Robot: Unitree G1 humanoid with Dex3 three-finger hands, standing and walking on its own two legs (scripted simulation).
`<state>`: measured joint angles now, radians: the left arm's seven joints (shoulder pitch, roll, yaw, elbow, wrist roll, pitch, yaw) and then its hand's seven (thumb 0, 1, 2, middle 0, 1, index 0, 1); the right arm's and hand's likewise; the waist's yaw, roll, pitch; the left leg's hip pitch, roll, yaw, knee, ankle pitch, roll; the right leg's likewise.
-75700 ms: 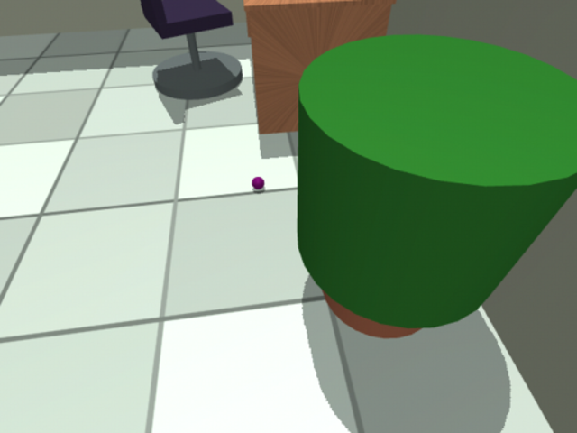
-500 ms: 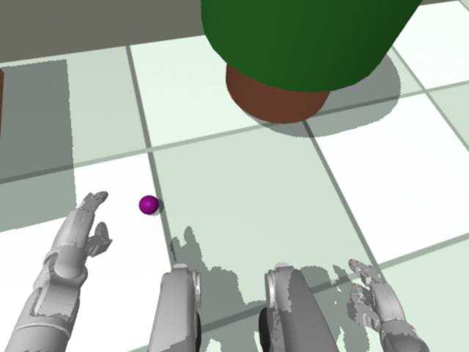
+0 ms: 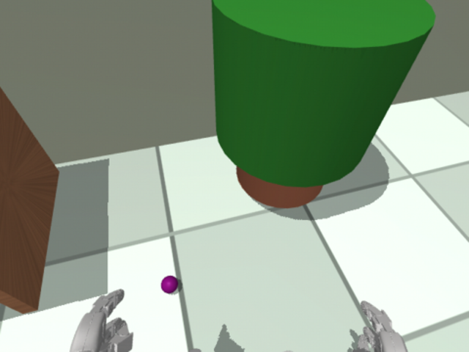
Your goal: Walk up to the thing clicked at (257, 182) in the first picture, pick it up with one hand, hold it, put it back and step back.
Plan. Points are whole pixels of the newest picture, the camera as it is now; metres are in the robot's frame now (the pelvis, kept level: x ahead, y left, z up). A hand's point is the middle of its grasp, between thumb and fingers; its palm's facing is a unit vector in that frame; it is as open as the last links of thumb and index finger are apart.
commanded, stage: home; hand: left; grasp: from above
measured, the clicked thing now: (169, 284) +0.49 +0.24 -0.67
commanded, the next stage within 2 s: none
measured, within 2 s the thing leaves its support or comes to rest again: neither
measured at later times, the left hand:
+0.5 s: hand out of the picture +0.17 +0.18 -0.03, palm faces +0.06 -0.98 -0.20, open 7.4 cm
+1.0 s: hand out of the picture +0.16 +0.17 -0.03, palm faces +0.05 -0.98 -0.20, open 7.4 cm
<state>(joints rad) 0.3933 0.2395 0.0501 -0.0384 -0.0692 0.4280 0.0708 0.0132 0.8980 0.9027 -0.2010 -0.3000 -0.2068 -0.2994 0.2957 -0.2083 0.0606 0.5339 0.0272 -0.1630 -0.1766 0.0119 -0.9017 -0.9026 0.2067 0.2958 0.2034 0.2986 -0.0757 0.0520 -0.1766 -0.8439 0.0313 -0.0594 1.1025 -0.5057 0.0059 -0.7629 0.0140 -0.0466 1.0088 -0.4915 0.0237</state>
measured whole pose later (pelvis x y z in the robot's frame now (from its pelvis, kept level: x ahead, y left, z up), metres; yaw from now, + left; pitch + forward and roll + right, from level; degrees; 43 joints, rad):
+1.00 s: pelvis +0.00 -0.01 +0.01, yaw +1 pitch +9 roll -3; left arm 0.50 0.22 0.02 -0.12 -0.05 0.45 0.02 0.01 0.90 0.90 -0.20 -0.30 -0.21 -0.30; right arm 0.29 -0.22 0.04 0.54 0.00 -0.24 -0.19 0.01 -0.90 -0.90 0.21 0.30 0.20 0.30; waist -0.04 0.05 -0.16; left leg -0.69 0.02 -0.05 1.01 -0.48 0.00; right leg -0.62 0.01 -0.04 0.94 -0.48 0.02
